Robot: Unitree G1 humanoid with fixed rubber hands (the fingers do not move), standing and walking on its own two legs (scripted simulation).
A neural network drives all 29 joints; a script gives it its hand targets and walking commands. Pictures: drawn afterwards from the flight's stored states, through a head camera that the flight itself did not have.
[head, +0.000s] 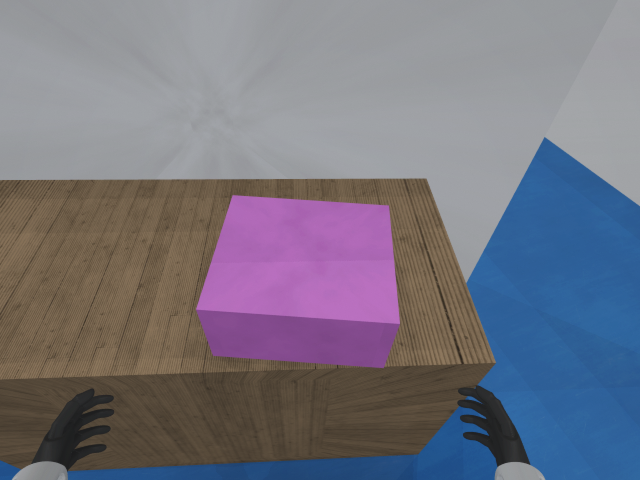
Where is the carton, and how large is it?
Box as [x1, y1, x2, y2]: [196, 195, 399, 367]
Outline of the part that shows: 233,195 196,308 213,355 383,367 399,324 388,206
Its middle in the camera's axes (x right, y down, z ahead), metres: -0.03 +0.06 +0.69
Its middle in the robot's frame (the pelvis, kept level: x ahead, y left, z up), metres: +0.47 +0.01 -0.08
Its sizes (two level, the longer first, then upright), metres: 0.295 0.253 0.147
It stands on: a pedestal, 0.60 m high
